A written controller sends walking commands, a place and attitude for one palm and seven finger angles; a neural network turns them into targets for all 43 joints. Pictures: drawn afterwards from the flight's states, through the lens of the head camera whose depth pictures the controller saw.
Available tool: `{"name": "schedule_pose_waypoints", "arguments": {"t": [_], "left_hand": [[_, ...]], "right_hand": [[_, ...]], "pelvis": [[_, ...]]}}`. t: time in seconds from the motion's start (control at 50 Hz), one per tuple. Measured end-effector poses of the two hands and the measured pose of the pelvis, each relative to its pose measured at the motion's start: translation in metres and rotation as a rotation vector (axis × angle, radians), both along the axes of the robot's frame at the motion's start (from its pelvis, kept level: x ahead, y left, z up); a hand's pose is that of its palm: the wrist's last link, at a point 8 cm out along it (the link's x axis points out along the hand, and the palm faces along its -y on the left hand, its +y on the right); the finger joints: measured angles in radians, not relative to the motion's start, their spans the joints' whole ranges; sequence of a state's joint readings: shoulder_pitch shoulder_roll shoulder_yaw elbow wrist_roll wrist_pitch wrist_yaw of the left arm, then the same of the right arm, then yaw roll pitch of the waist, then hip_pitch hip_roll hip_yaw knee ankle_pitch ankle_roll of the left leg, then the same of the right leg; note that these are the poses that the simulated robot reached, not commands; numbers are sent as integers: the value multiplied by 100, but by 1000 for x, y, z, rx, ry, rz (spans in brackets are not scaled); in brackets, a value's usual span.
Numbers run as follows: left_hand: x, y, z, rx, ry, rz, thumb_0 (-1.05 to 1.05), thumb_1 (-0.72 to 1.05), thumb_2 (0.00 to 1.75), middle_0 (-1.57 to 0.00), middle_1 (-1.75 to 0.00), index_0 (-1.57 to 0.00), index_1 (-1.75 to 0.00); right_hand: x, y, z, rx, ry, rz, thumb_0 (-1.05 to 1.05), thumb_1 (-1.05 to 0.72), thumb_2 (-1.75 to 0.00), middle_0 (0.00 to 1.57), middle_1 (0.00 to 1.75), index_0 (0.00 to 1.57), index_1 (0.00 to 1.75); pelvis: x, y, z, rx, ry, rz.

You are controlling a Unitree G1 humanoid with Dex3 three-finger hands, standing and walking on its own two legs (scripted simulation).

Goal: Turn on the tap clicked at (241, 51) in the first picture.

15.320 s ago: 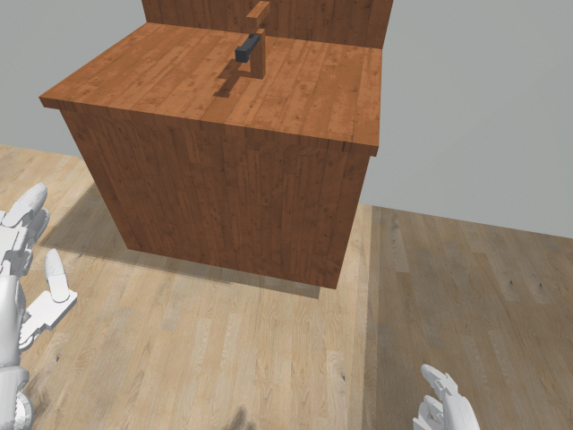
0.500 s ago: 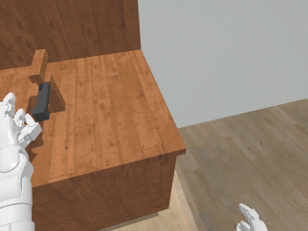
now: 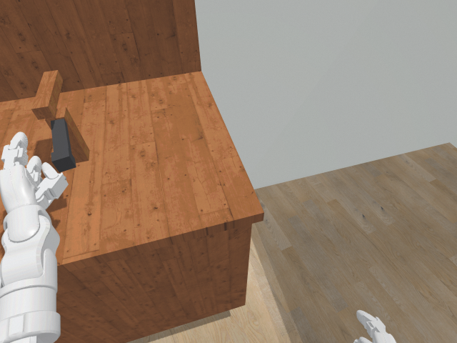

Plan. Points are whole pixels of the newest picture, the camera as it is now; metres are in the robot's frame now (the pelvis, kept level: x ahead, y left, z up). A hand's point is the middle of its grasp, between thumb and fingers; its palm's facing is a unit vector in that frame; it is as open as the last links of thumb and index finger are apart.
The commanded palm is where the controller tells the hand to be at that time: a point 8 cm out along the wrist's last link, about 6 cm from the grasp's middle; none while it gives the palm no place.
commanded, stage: push the lever round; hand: left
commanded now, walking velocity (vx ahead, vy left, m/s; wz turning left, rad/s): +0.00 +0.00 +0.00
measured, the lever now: (63, 160) +0.37 +0.32 +0.13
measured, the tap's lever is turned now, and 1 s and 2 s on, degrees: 11 33 63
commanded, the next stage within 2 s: none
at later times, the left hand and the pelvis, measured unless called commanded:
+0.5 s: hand (80, 175) +0.34 +0.28 +0.13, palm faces +0.66 -0.75 -0.06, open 7.7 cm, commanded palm +0.30 +0.30 +0.13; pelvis -0.01 +0.00 +0.00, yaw +0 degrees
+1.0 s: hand (105, 164) +0.37 +0.25 +0.13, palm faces +0.73 -0.68 -0.05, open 7.6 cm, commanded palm +0.33 +0.27 +0.13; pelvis +0.00 +0.01 +0.00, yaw +0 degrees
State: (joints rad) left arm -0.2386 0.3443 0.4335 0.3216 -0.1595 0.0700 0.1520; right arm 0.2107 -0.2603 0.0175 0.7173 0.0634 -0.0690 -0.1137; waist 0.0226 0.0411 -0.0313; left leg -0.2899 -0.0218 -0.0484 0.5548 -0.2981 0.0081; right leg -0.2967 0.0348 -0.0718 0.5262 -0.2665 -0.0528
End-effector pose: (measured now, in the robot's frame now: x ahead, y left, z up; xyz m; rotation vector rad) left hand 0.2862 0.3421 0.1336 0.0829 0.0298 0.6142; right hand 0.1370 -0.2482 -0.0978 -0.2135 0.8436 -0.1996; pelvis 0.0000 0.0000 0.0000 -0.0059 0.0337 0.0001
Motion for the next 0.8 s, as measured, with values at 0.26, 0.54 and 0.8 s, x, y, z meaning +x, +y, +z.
{"name": "schedule_pose_waypoints", "arguments": {"t": [0.26, 0.54, 0.8], "left_hand": [[0, -14, -1, -5, -17, 63, 2, 92, 91, -15, -15, -15, -15], [7, -37, -1, -14, -32, 112, 3, 94, 92, -15, -15, -15, -15], [23, -58, -1, -35, -13, 167, 0, 92, 92, -15, -15, -15, -15]], "right_hand": [[-12, -11, -3, 3, 17, -24, 1, -90, -89, 20, 30, 21, 30], [4, 4, -2, 13, -6, 14, 1, -90, -89, 20, 30, 21, 30], [15, 17, -1, 23, 5, 37, 1, -90, -89, 20, 30, 21, 30]], "pelvis": [[-4, -6, -1, 2, 3, -9], [-7, 0, -1, 2, -1, 0], [-5, 5, -1, 0, 4, 1]]}}
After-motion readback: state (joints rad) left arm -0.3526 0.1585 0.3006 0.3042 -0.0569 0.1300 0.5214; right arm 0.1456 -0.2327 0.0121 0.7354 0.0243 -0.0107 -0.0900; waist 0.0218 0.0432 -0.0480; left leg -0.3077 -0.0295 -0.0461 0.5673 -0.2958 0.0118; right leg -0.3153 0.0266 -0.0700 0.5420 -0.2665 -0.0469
